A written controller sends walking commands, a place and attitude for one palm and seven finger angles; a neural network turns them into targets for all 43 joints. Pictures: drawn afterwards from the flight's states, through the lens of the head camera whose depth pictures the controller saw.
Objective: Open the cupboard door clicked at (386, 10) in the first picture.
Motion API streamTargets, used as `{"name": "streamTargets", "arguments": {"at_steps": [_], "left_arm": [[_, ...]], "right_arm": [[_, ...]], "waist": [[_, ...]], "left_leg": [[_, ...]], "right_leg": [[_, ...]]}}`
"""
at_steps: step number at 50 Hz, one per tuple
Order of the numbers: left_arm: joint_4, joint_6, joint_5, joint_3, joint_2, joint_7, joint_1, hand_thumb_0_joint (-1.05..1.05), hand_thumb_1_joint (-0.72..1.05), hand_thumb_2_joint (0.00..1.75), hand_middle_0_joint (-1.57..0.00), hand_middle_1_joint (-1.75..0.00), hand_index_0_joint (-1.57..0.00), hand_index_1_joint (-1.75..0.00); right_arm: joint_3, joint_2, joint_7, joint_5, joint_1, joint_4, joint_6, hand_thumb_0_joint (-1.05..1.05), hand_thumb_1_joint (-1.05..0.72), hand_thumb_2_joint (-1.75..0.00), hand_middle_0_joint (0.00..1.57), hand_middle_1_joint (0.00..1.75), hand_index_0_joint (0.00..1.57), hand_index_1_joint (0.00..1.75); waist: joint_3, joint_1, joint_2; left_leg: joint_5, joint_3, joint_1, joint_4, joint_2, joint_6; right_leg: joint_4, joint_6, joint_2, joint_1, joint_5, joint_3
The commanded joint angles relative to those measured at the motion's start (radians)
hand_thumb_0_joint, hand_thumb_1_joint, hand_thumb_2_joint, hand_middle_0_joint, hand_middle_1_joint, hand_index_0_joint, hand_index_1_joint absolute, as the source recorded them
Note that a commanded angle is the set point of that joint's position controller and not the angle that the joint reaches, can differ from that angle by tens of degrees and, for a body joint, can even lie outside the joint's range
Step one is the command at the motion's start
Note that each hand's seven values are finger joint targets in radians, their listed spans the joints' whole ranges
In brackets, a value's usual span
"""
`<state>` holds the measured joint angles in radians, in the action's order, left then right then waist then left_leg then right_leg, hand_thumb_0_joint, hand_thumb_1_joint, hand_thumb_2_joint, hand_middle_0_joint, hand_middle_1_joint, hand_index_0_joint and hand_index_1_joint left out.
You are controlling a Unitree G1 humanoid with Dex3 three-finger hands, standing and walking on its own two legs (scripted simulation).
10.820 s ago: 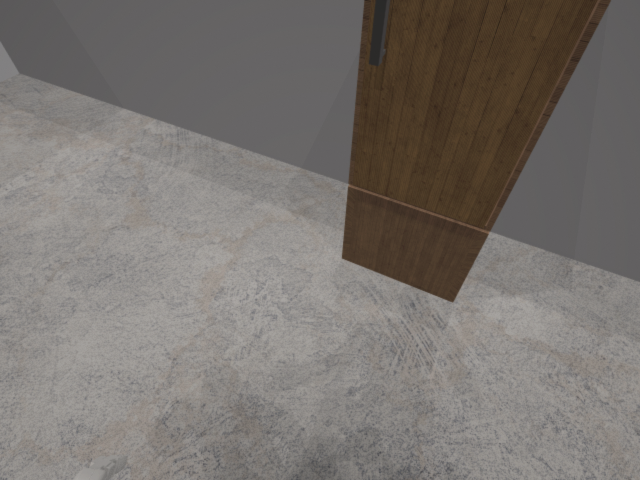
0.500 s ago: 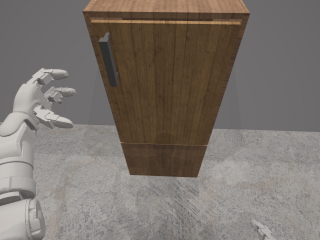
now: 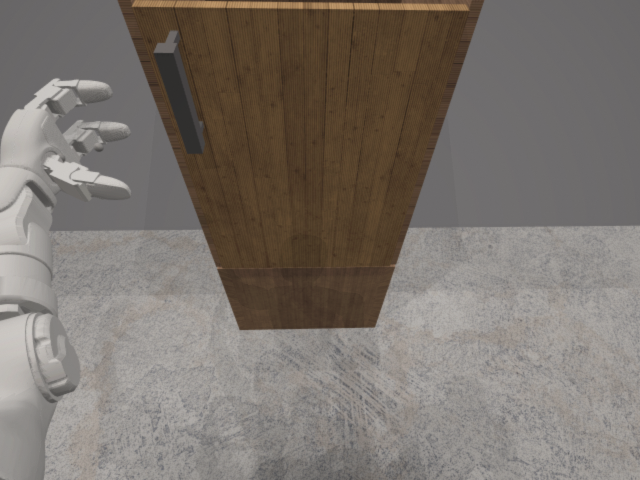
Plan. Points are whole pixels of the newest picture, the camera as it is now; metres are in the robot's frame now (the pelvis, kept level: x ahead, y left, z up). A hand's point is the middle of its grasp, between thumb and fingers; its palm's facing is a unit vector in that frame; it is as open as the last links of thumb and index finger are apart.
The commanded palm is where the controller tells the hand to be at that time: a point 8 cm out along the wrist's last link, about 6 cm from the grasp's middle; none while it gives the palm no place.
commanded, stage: move the hooked fingers beside the handle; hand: left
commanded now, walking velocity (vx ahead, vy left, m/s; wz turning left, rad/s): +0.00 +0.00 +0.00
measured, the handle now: (185, 95) +0.58 +0.17 +0.15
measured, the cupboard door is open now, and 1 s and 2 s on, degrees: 0 0 0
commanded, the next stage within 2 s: slide the fingers in behind the handle in 1.22 s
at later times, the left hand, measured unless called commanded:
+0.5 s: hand (125, 104) +0.54 +0.24 +0.17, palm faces -0.02 -1.00 +0.02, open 14.0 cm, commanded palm +0.51 +0.29 +0.16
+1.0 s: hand (133, 113) +0.54 +0.23 +0.16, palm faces +0.00 -1.00 +0.00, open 14.0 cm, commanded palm +0.51 +0.28 +0.16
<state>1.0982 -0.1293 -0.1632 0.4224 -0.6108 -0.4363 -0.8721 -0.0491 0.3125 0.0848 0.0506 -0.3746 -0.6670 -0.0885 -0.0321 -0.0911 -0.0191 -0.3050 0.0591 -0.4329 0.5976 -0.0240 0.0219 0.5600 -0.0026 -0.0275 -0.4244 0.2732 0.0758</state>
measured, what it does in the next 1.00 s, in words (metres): stands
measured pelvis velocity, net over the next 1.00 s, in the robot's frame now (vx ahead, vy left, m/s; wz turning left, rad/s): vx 0.02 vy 0.00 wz -0.02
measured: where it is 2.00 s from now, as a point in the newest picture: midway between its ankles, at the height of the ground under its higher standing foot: outside the picture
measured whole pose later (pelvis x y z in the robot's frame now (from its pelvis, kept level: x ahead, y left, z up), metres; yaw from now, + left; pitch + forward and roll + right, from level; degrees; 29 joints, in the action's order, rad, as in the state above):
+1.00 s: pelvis +0.02 +0.00 -0.01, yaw -1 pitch +15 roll -2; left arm 1.22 -0.16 -0.09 0.45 -0.67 -0.38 -1.03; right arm -0.04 0.29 0.05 0.02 -0.41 -0.63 0.04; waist -0.07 -0.16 -0.03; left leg -0.37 0.06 -0.57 0.67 -0.05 0.02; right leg 0.59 -0.01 -0.01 -0.54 0.30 0.07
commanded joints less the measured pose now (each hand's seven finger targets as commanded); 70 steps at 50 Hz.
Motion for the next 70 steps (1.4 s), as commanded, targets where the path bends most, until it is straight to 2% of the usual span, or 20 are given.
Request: {"name": "streamTargets", "arguments": {"at_steps": [1, 3, 5, 13, 15, 21, 24, 35, 37, 40, 43, 47, 50, 53, 56, 60, 62, 64, 66, 70], "left_arm": [[-0.149, -0.077, -0.021, 0.024, -0.286, -0.01, -0.503, 0.0, -0.5, 0.3, -0.3, -1.2, -0.3, -1.2], [-0.093, -0.073, -0.005, 0.049, -0.341, -0.005, -0.536, 0.0, -0.5, 0.3, -0.3, -1.2, -0.3, -1.2], [-0.126, -0.089, 0.013, 0.06, -0.378, 0.004, -0.594, 0.0, -0.5, 0.3, -0.3, -1.2, -0.3, -1.2], [0.007, -0.091, 0.041, 0.042, -0.39, 0.013, -0.67, 0.0, -0.5, 0.3, -0.3, -1.2, -0.3, -1.2], [0.008, -0.096, 0.056, 0.101, -0.486, 0.019, -0.677, 0.0, -0.5, 0.3, -0.3, -1.2, -0.3, -1.2], [-0.01, -0.116, 0.068, 0.065, -0.441, 0.015, -0.735, 0.0, -0.5, 0.3, -0.3, -1.2, -0.3, -1.2], [0.051, -0.092, 0.06, 0.062, -0.415, 0.005, -0.655, 0.0, -0.5, 0.3, -0.3, -1.2, -0.3, -1.2], [-0.168, -0.115, 0.053, 0.103, -0.426, 0.032, -0.645, 0.0, -0.5, 0.3, -0.3, -1.2, -0.3, -1.2], [-0.149, -0.104, 0.04, 0.06, -0.354, 0.031, -0.632, 0.0, -0.5, 0.3, -0.3, -1.2, -0.3, -1.2], [-0.132, -0.086, 0.043, 0.066, -0.363, 0.039, -0.636, 0.0, -0.5, 0.3, -0.3, -1.2, -0.3, -1.2], [-0.079, -0.071, 0.053, 0.046, -0.352, 0.049, -0.623, 0.0, -0.5, 0.3, -0.3, -1.2, -0.3, -1.2], [-0.118, -0.099, 0.054, 0.048, -0.347, 0.055, -0.634, 0.0, -0.5, 0.3, -0.3, -1.2, -0.3, -1.2], [-0.058, -0.095, 0.041, 0.046, -0.337, 0.05, -0.637, 0.0, -0.5, 0.3, -0.3, -1.2, -0.3, -1.2], [0.001, -0.079, 0.059, 0.034, -0.361, 0.052, -0.656, 0.0, -0.5, 0.3, -0.3, -1.2, -0.3, -1.2], [-0.047, -0.104, 0.073, 0.06, -0.42, 0.06, -0.711, 0.0, -0.5, 0.3, -0.3, -1.2, -0.3, -1.2], [-0.071, -0.131, 0.06, 0.063, -0.41, 0.049, -0.72, 0.0, -0.5, 0.3, -0.3, -1.2, -0.3, -1.2], [-0.029, -0.118, 0.055, 0.027, -0.366, 0.035, -0.71, 0.0, -0.5, 0.3, -0.3, -1.2, -0.3, -1.2], [0.021, -0.102, 0.049, 0.057, -0.405, 0.031, -0.674, 0.0, -0.5, 0.3, -0.3, -1.2, -0.3, -1.2], [0.014, -0.093, 0.066, 0.066, -0.439, 0.03, -0.681, 0.0, -0.5, 0.3, -0.3, -1.2, -0.3, -1.2], [-0.075, -0.113, 0.055, 0.047, -0.389, 0.039, -0.694, 0.0, -0.5, 0.3, -0.3, -1.2, -0.3, -1.2]], "right_arm": [[0.067, 0.164, 0.015, -0.002, -0.09, 0.077, -0.02, 0.0, -0.9, -0.9, 0.2, 0.3, 0.2, 0.3], [0.067, 0.174, 0.018, -0.003, -0.107, 0.068, -0.01, 0.0, -0.9, -0.9, 0.2, 0.3, 0.2, 0.3], [0.067, 0.174, 0.016, -0.009, -0.125, 0.07, -0.003, 0.0, -0.9, -0.9, 0.2, 0.3, 0.2, 0.3], [0.066, 0.185, 0.013, -0.018, -0.185, 0.048, 0.028, 0.0, -0.9, -0.9, 0.2, 0.3, 0.2, 0.3], [0.067, 0.192, 0.015, -0.021, -0.203, 0.055, 0.038, 0.0, -0.9, -0.9, 0.2, 0.3, 0.2, 0.3], [0.073, 0.184, 0.005, -0.033, -0.247, 0.046, 0.063, 0.0, -0.9, -0.9, 0.2, 0.3, 0.2, 0.3], [0.073, 0.187, -0.001, -0.036, -0.262, 0.051, 0.08, 0.0, -0.9, -0.9, 0.2, 0.3, 0.2, 0.3], [0.089, 0.172, -0.022, -0.037, -0.248, 0.079, 0.117, 0.0, -0.9, -0.9, 0.2, 0.3, 0.2, 0.3], [0.089, 0.166, -0.025, -0.035, -0.237, 0.074, 0.116, 0.0, -0.9, -0.9, 0.2, 0.3, 0.2, 0.3], [0.087, 0.166, -0.023, -0.032, -0.231, 0.067, 0.117, 0.0, -0.9, -0.9, 0.2, 0.3, 0.2, 0.3], [0.082, 0.166, -0.021, -0.031, -0.223, 0.071, 0.119, 0.0, -0.9, -0.9, 0.2, 0.3, 0.2, 0.3], [0.081, 0.16, -0.022, -0.032, -0.214, 0.079, 0.115, 0.0, -0.9, -0.9, 0.2, 0.3, 0.2, 0.3], [0.079, 0.165, -0.019, -0.029, -0.208, 0.074, 0.116, 0.0, -0.9, -0.9, 0.2, 0.3, 0.2, 0.3], [0.072, 0.169, -0.011, -0.024, -0.199, 0.076, 0.114, 0.0, -0.9, -0.9, 0.2, 0.3, 0.2, 0.3], [0.069, 0.17, -0.006, -0.027, -0.206, 0.081, 0.11, 0.0, -0.9, -0.9, 0.2, 0.3, 0.2, 0.3], [0.072, 0.169, -0.007, -0.029, -0.218, 0.077, 0.105, 0.0, -0.9, -0.9, 0.2, 0.3, 0.2, 0.3], [0.071, 0.168, -0.008, -0.027, -0.217, 0.067, 0.106, 0.0, -0.9, -0.9, 0.2, 0.3, 0.2, 0.3], [0.068, 0.178, -0.003, -0.027, -0.227, 0.066, 0.109, 0.0, -0.9, -0.9, 0.2, 0.3, 0.2, 0.3], [0.067, 0.178, -0.002, -0.027, -0.228, 0.073, 0.112, 0.0, -0.9, -0.9, 0.2, 0.3, 0.2, 0.3], [0.076, 0.172, -0.009, -0.032, -0.237, 0.075, 0.112, 0.0, -0.9, -0.9, 0.2, 0.3, 0.2, 0.3]], "waist": [[-0.346, -0.024, -0.041], [-0.312, -0.033, -0.032], [-0.381, -0.034, -0.08], [-0.358, -0.08, -0.083], [-0.405, -0.07, -0.063], [-0.481, -0.089, -0.17], [-0.445, -0.084, -0.091], [-0.535, -0.057, -0.189], [-0.495, -0.071, -0.159], [-0.477, -0.068, -0.174], [-0.42, -0.078, -0.116], [-0.487, -0.069, -0.144], [-0.439, -0.086, -0.074], [-0.376, -0.097, -0.076], [-0.451, -0.093, -0.117], [-0.526, -0.092, -0.134], [-0.476, -0.105, -0.131], [-0.431, -0.099, -0.081], [-0.447, -0.092, -0.107], [-0.501, -0.092, -0.148]], "left_leg": [[0.304, -0.082, 0.188, -0.032, 0.013, 0.014], [0.246, -0.083, 0.133, -0.033, 0.014, 0.016], [0.294, -0.088, 0.164, -0.023, 0.015, 0.015], [0.27, -0.095, 0.123, -0.003, 0.007, 0.015], [0.298, -0.093, 0.109, 0.008, 0.007, 0.019], [0.435, -0.107, 0.207, 0.041, -0.006, 0.004], [0.458, -0.105, 0.174, 0.042, -0.008, 0.009], [0.619, -0.106, 0.278, 0.067, -0.023, -0.001], [0.609, -0.105, 0.274, 0.065, -0.025, 0.001], [0.594, -0.1, 0.258, 0.066, -0.021, 0.004], [0.511, -0.092, 0.186, 0.056, -0.014, 0.011], [0.575, -0.1, 0.232, 0.07, -0.015, 0.006], [0.501, -0.089, 0.185, 0.068, -0.012, 0.016], [0.371, -0.081, 0.102, 0.055, -0.002, 0.02], [0.393, -0.088, 0.125, 0.064, 0.001, 0.019], [0.448, -0.093, 0.177, 0.077, -0.002, 0.017], [0.419, -0.093, 0.167, 0.074, -0.003, 0.017], [0.382, -0.089, 0.109, 0.063, 0.0, 0.024], [0.367, -0.086, 0.095, 0.058, 0.002, 0.022], [0.426, -0.089, 0.17, 0.064, -0.005, 0.017]], "right_leg": [[-0.034, 0.02, 0.044, 0.062, -0.305, -0.039], [-0.037, 0.018, 0.041, 0.048, -0.264, -0.043], [-0.024, 0.02, 0.042, 0.058, -0.292, -0.045], [-0.025, 0.014, 0.049, -0.006, -0.261, -0.043], [-0.015, 0.011, 0.05, 0.031, -0.297, -0.05], [-0.001, 0.015, 0.061, -0.032, -0.338, -0.039], [0.001, 0.014, 0.068, -0.026, -0.356, -0.029], [0.017, 0.014, 0.074, -0.022, -0.417, -0.028], [0.009, 0.01, 0.075, -0.035, -0.412, -0.024], [0.011, 0.011, 0.072, -0.034, -0.415, -0.026], [0.009, 0.01, 0.068, -0.018, -0.408, -0.027], [0.025, 0.012, 0.066, -0.003, -0.441, -0.031], [0.018, 0.007, 0.066, -0.001, -0.435, -0.035], [0.012, 0.008, 0.058, -0.008, -0.381, -0.04], [0.023, 0.009, 0.055, 0.013, -0.395, -0.048], [0.03, 0.009, 0.06, 0.024, -0.427, -0.049], [0.017, 0.008, 0.063, -0.009, -0.395, -0.043], [0.014, 0.01, 0.062, 0.01, -0.388, -0.041], [0.016, 0.008, 0.059, 0.02, -0.382, -0.046], [0.015, 0.01, 0.065, 0.003, -0.393, -0.041]]}}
